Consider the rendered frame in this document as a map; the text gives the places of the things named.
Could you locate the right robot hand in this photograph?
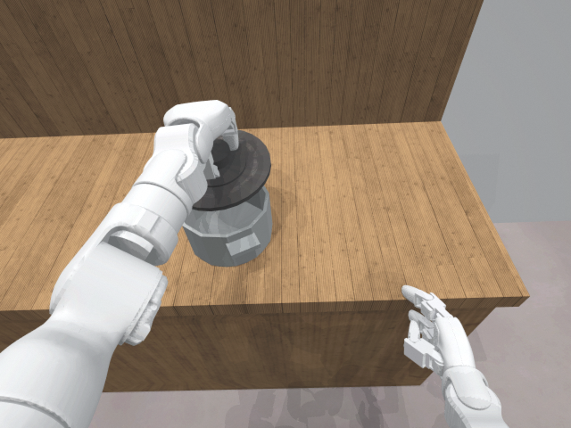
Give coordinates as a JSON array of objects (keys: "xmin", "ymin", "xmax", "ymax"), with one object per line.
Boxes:
[{"xmin": 401, "ymin": 285, "xmax": 476, "ymax": 380}]

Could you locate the pot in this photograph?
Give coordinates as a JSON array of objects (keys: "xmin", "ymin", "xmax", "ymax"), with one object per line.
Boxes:
[{"xmin": 182, "ymin": 185, "xmax": 272, "ymax": 267}]

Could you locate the left robot hand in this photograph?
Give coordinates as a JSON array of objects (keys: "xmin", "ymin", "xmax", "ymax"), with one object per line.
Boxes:
[{"xmin": 163, "ymin": 100, "xmax": 238, "ymax": 180}]

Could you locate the robot left forearm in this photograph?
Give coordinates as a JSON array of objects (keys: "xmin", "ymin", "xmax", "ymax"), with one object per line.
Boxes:
[{"xmin": 49, "ymin": 115, "xmax": 213, "ymax": 315}]

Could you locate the lid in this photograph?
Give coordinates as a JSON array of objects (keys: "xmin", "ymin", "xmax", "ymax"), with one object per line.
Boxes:
[{"xmin": 192, "ymin": 130, "xmax": 271, "ymax": 211}]

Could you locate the table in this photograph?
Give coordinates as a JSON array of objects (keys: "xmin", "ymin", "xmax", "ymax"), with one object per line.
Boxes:
[{"xmin": 0, "ymin": 0, "xmax": 530, "ymax": 392}]

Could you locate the robot right forearm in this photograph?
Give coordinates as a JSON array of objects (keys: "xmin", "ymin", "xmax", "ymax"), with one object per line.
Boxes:
[{"xmin": 442, "ymin": 366, "xmax": 509, "ymax": 428}]

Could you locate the left robot upper arm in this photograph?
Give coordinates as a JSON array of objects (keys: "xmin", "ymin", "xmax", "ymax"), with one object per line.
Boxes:
[{"xmin": 0, "ymin": 242, "xmax": 168, "ymax": 428}]

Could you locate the knob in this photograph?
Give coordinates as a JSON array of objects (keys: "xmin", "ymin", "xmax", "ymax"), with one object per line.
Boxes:
[{"xmin": 211, "ymin": 139, "xmax": 231, "ymax": 169}]

